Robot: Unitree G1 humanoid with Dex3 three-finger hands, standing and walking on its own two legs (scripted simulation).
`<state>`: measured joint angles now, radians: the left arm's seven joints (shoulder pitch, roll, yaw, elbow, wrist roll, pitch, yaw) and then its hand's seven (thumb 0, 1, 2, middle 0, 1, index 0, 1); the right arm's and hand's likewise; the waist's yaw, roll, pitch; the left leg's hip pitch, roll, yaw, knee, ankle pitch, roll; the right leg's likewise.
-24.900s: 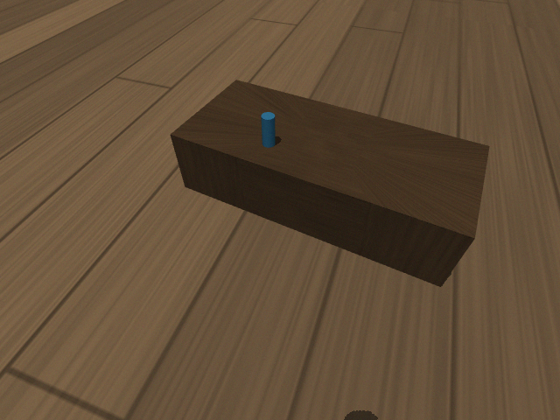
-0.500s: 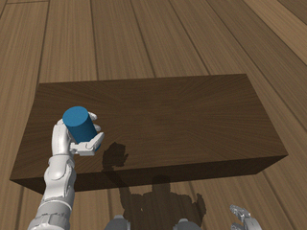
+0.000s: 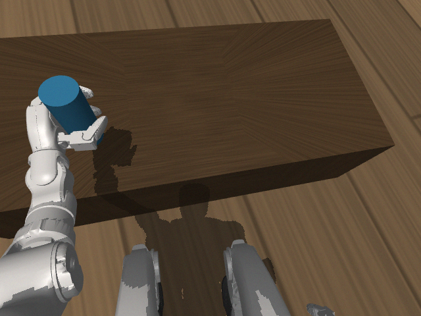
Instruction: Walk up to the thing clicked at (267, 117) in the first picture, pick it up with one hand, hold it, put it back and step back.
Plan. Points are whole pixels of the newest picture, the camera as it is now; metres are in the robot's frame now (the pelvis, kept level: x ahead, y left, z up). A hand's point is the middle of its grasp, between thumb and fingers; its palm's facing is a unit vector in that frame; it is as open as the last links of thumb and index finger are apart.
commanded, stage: crouch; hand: left
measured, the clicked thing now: (76, 116) +0.48 +0.21 +0.01
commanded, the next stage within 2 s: lower in 0.56 s
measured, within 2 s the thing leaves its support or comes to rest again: rests again in 1.66 s
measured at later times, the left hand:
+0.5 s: hand (95, 119) +0.52 +0.20 -0.06, palm faces +0.14 -0.99 -0.03, open 7.7 cm
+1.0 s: hand (104, 128) +0.53 +0.20 -0.13, palm faces +0.15 -0.99 -0.04, open 7.7 cm
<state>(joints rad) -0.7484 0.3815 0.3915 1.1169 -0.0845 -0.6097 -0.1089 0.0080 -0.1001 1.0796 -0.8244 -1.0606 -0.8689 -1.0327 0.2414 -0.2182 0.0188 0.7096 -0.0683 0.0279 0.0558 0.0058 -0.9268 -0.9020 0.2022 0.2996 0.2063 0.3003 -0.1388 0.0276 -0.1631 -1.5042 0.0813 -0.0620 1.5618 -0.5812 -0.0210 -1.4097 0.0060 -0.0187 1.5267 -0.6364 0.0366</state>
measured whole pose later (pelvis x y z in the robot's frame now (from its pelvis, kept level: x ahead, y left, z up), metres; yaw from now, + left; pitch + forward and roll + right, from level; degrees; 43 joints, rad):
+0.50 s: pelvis -0.02 +0.00 -0.06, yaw -2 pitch +35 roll -6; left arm -0.93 0.51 0.42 1.17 -0.02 -0.53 -0.09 0.01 -0.11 1.09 -0.83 -1.06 -0.87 -1.03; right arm 0.22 -0.23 0.05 0.69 -0.07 0.04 0.06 0.00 -0.93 -0.90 0.20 0.30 0.21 0.30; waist -0.19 0.02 -0.17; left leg -1.78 0.08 -0.10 1.78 -0.61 -0.03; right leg -1.68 0.02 -0.03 1.74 -0.67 0.04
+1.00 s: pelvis -0.03 -0.01 -0.12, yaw -3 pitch +37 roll -6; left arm -1.02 0.59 0.46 1.21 0.01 -0.51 -0.09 0.01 -0.11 1.09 -0.83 -1.06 -0.87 -1.03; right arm 0.21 -0.24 0.08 0.66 -0.09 0.05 0.06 0.00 -0.93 -0.90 0.20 0.30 0.21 0.30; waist -0.22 0.01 -0.14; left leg -1.98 0.08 -0.12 1.97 -0.64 -0.03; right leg -1.87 0.03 -0.03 1.94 -0.71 0.04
